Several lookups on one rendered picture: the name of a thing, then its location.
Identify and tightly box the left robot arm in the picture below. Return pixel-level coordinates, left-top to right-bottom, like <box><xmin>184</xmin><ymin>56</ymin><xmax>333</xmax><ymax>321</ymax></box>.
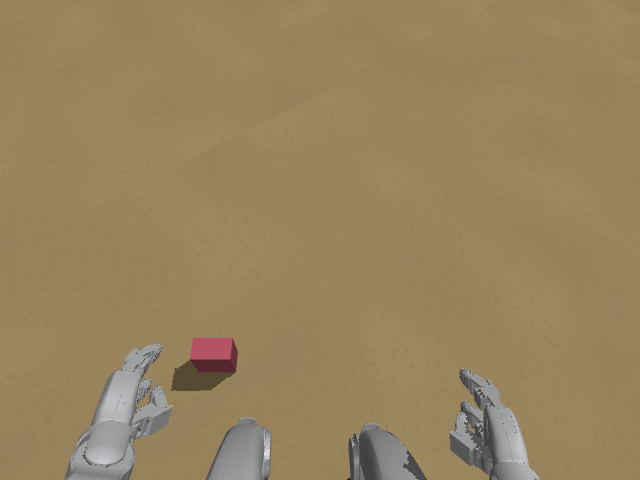
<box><xmin>65</xmin><ymin>421</ymin><xmax>136</xmax><ymax>480</ymax></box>

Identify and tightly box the right robot hand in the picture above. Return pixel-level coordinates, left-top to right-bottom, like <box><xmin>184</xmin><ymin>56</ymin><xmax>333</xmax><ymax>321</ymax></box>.
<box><xmin>450</xmin><ymin>368</ymin><xmax>529</xmax><ymax>476</ymax></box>

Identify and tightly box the left robot hand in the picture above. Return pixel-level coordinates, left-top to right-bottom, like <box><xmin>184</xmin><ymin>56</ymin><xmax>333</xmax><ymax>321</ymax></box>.
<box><xmin>91</xmin><ymin>343</ymin><xmax>173</xmax><ymax>441</ymax></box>

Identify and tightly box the right robot arm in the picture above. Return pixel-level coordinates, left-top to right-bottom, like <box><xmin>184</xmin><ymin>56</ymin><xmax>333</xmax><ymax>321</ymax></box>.
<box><xmin>489</xmin><ymin>462</ymin><xmax>540</xmax><ymax>480</ymax></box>

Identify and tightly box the carton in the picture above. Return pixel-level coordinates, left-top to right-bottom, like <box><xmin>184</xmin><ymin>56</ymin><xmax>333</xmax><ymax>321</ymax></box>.
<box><xmin>190</xmin><ymin>338</ymin><xmax>238</xmax><ymax>372</ymax></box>

